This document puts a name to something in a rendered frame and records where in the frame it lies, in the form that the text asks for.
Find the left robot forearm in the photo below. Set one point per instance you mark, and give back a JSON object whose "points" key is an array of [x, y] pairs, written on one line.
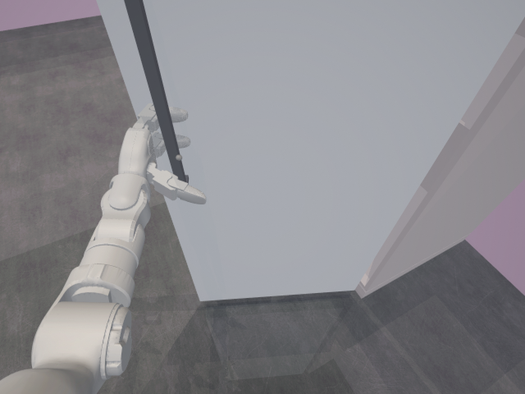
{"points": [[107, 270]]}

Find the robot left upper arm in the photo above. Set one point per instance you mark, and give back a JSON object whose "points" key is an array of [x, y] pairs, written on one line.
{"points": [[81, 345]]}

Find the left robot hand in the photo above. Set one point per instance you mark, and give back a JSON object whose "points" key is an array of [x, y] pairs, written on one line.
{"points": [[140, 148]]}

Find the fridge door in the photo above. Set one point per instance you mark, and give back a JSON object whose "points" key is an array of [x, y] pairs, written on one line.
{"points": [[312, 123]]}

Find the handle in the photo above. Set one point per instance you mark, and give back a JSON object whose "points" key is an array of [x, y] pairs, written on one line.
{"points": [[143, 39]]}

